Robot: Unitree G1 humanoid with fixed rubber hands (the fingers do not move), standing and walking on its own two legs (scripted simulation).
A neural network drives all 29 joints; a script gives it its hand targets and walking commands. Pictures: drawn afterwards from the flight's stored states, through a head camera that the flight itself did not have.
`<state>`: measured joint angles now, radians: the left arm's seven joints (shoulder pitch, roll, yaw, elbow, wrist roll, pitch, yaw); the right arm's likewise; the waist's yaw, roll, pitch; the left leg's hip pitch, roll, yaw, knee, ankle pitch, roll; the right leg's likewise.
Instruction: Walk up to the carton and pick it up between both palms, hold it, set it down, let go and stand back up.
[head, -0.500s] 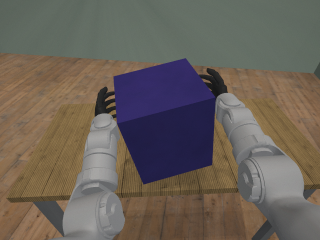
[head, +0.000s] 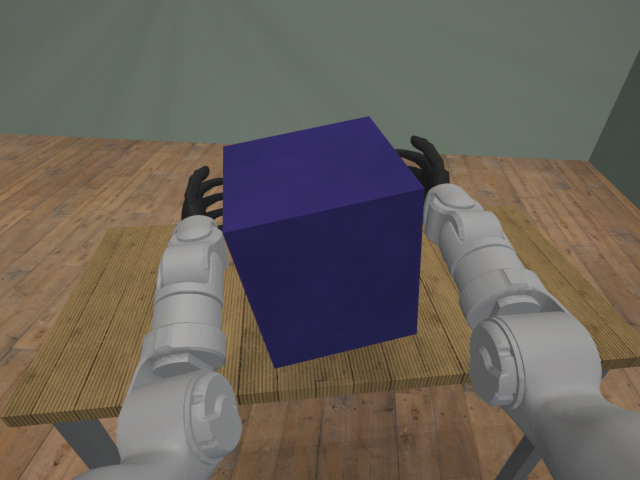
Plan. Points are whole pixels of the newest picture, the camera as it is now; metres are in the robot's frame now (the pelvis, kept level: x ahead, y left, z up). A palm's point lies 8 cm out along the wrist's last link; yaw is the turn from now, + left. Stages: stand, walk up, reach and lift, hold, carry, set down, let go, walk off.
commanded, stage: reach and lift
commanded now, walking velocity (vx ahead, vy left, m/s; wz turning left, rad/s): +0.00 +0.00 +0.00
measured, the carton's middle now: (321, 242) +0.41 +0.02 +0.15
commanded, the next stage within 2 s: hold in 1.28 s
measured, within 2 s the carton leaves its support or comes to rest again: neither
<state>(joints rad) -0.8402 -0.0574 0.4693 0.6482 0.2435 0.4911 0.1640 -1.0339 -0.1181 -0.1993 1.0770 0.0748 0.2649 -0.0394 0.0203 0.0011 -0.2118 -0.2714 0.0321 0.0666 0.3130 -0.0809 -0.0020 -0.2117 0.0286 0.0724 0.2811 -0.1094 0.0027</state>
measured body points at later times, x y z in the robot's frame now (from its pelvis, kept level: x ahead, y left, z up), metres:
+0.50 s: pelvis +0.00 +0.00 +0.00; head -0.07 +0.01 +0.44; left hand +0.39 +0.18 +0.22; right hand +0.42 -0.12 +0.24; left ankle +0.05 +0.11 -0.75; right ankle +0.02 -0.13 -0.75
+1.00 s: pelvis +0.01 +0.00 +0.00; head -0.06 +0.01 +0.44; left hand +0.40 +0.18 +0.24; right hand +0.43 -0.12 +0.26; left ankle +0.05 +0.11 -0.75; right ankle +0.02 -0.13 -0.75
